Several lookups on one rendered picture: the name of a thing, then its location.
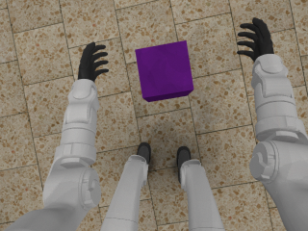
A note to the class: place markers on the left robot hand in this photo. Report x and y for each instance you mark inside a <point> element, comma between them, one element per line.
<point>87,66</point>

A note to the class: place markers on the robot right forearm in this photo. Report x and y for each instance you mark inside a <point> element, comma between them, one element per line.
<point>274,100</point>

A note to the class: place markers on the carton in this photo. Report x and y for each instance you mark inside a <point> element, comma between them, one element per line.
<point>164,71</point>

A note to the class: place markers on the robot right thigh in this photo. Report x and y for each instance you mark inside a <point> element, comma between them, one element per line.
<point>203,213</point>

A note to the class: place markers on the robot left upper arm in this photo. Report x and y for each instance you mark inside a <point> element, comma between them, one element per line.
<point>68,196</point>

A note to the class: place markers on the right robot hand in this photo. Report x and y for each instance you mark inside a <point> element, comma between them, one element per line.
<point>262,44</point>

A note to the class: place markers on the robot left forearm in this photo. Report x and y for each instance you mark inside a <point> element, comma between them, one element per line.
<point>76,147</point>

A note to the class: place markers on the robot left shin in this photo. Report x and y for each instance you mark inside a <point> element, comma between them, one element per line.
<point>135,157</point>

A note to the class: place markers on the robot right upper arm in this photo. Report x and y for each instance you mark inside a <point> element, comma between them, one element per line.
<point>282,167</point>

